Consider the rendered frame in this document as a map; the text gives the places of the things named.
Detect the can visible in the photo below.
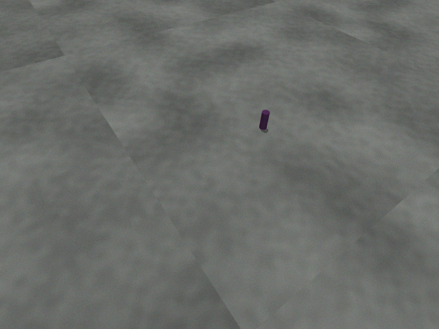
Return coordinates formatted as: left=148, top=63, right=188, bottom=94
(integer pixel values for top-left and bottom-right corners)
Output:
left=259, top=110, right=270, bottom=130

